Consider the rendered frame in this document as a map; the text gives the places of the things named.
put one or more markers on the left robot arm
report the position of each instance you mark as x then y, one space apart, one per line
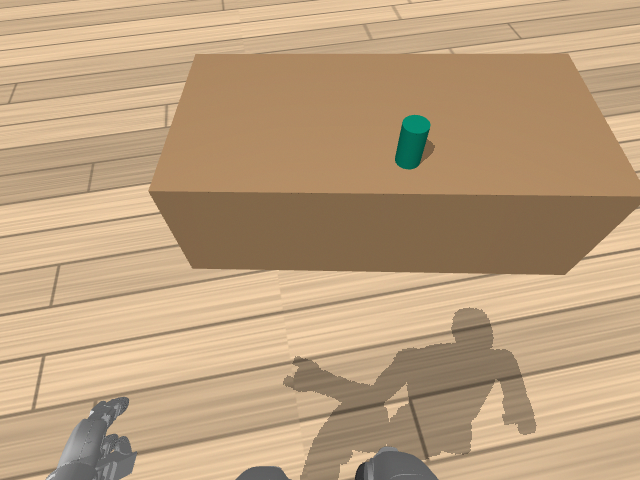
74 471

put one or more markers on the left robot hand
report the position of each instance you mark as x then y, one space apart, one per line
89 444

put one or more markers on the can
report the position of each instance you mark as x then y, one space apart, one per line
412 140

